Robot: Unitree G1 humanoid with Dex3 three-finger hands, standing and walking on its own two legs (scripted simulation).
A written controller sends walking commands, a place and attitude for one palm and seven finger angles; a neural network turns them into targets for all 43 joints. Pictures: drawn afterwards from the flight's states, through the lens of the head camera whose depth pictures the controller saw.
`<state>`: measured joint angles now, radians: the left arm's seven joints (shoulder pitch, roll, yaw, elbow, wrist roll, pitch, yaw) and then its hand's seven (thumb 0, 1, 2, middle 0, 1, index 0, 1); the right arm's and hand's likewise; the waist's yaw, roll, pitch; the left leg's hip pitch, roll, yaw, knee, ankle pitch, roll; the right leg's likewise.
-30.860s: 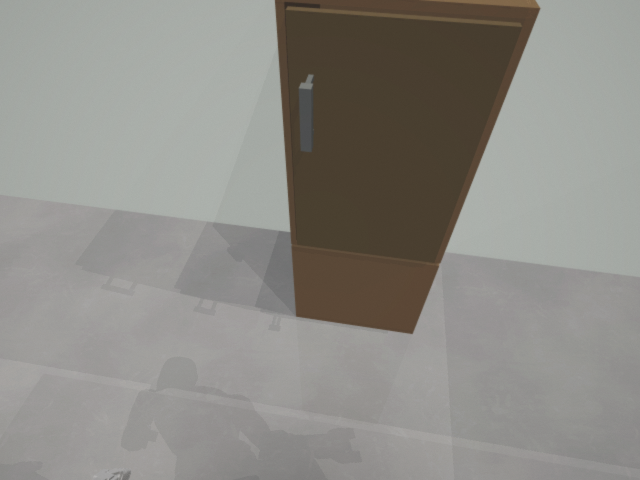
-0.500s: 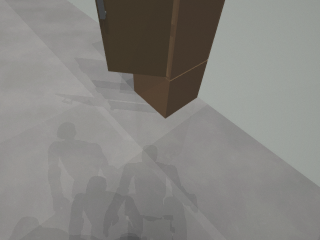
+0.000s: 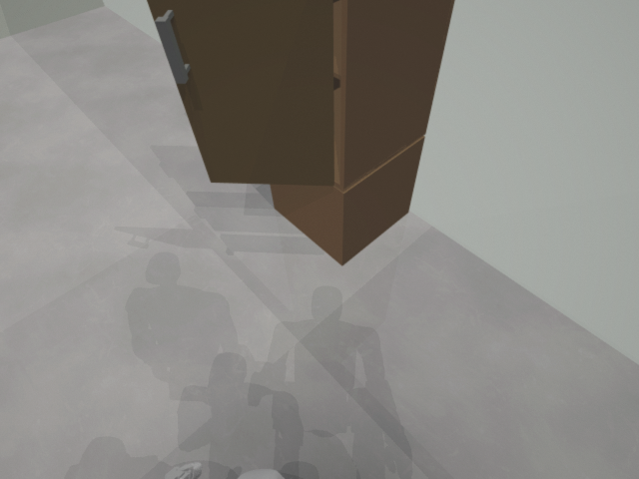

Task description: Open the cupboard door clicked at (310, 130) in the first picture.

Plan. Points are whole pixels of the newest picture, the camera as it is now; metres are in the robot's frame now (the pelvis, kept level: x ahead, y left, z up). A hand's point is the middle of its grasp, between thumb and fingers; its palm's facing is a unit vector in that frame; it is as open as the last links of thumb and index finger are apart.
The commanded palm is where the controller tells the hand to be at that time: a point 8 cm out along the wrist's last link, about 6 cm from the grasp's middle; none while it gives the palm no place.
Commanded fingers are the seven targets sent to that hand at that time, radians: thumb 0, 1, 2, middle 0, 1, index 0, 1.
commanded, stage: take the last steps up to it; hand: left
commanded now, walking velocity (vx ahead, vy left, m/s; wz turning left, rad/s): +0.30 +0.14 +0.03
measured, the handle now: (175, 47) +0.91 +0.34 +0.09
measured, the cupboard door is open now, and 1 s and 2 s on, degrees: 43 43 43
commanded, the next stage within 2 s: come to a stop and stand still in 0.58 s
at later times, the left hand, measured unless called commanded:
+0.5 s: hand (144, 453) +0.18 +0.28 -0.18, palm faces +0.08 -0.98 -0.17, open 7.4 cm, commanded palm none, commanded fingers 0.00 0.90 0.90 -0.20 -0.30 -0.20 -0.30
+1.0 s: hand (181, 321) +0.39 +0.28 -0.17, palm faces -0.02 -0.98 -0.19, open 7.2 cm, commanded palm none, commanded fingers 0.00 0.90 0.90 -0.20 -0.30 -0.20 -0.30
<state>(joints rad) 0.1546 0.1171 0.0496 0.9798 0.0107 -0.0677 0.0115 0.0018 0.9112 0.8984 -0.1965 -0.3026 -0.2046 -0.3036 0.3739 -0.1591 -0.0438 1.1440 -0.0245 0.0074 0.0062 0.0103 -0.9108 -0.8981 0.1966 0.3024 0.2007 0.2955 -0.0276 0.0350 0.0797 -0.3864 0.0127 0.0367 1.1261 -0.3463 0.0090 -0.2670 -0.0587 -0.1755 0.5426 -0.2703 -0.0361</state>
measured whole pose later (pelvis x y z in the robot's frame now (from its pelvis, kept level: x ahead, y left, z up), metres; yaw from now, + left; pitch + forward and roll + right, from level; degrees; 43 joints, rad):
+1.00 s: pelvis +0.29 +0.11 +0.00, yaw -2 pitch +0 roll +0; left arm 0.10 0.15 0.04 1.01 0.02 0.00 0.05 -0.01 0.92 0.90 -0.20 -0.30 -0.21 -0.30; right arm 0.25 -0.13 -0.04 1.09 0.00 0.05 -0.02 0.01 -0.91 -0.90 0.20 0.30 0.20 0.30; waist -0.02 -0.01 0.10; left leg -0.32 0.02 0.04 0.77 -0.48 -0.05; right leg -0.30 -0.06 -0.11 0.52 -0.22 -0.01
